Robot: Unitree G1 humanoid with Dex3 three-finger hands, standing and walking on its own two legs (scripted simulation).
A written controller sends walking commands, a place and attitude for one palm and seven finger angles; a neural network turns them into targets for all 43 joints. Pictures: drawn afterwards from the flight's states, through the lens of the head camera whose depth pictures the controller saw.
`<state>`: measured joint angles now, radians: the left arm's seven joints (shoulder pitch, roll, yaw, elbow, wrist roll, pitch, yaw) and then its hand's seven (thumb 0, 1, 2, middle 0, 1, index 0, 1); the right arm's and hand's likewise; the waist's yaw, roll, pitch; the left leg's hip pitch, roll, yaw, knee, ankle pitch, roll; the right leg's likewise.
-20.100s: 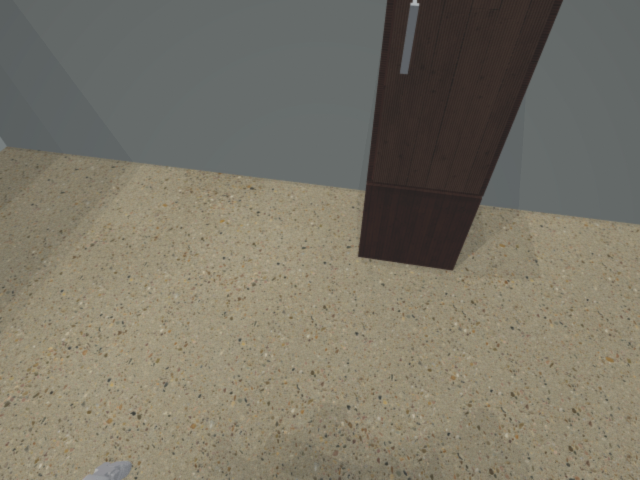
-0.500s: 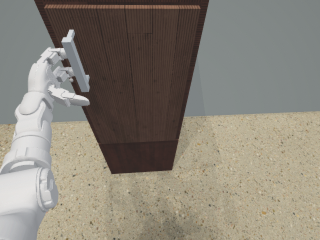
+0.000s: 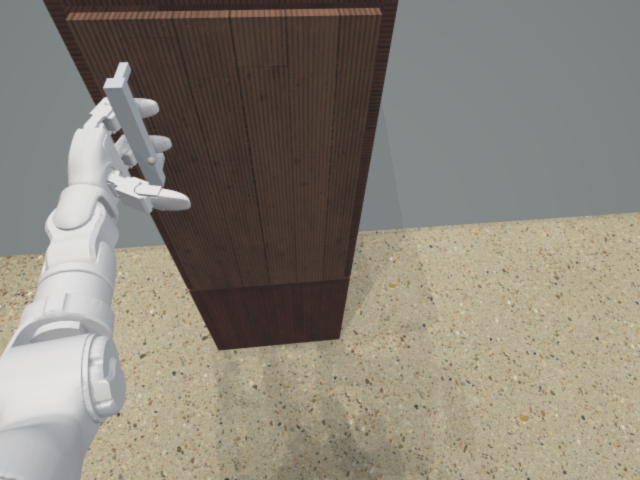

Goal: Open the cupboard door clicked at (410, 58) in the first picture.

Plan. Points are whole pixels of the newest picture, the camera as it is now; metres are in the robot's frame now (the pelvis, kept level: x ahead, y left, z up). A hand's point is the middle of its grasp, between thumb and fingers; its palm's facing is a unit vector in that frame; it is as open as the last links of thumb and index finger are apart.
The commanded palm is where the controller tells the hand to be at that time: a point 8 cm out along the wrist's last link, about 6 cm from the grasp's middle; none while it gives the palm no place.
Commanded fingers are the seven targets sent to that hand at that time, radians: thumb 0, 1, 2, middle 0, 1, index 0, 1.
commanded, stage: slide the fingers in behind the handle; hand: left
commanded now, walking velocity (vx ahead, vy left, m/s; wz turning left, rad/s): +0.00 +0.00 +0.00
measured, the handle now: (141, 129) +0.53 +0.21 +0.15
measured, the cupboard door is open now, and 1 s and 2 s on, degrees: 0 0 34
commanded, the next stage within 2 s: close the thumb around the handle in 0.34 s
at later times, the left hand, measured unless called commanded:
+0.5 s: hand (156, 159) +0.47 +0.19 +0.14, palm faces +0.06 -1.00 -0.01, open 14.1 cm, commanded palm +0.44 +0.23 +0.14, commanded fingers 0.00 -0.28 0.40 -0.32 -1.22 -0.32 -1.22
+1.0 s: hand (154, 159) +0.47 +0.19 +0.14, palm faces +0.06 -1.00 +0.00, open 6.6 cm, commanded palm +0.44 +0.23 +0.14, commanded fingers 0.00 0.90 0.90 -0.40 -1.35 -0.40 -1.35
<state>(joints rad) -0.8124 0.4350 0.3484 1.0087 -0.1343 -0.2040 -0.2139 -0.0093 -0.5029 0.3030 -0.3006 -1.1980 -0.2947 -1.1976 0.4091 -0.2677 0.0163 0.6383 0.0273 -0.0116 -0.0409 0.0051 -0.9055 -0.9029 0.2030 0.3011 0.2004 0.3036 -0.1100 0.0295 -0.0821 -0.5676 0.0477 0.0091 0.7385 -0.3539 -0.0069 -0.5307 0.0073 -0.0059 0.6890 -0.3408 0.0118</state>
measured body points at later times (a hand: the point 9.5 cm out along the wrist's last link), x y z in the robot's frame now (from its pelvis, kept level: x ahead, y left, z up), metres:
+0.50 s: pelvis +0.00 +0.00 +0.00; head +0.05 +0.00 +0.45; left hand +0.46 +0.24 +0.15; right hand +0.06 -0.26 -0.12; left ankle +0.00 +0.12 -0.71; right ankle +0.00 -0.13 -0.71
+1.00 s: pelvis +0.00 +0.00 +0.00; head +0.05 +0.00 +0.45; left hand +0.46 +0.24 +0.15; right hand +0.06 -0.26 -0.12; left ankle +0.00 +0.12 -0.71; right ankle +0.00 -0.13 -0.71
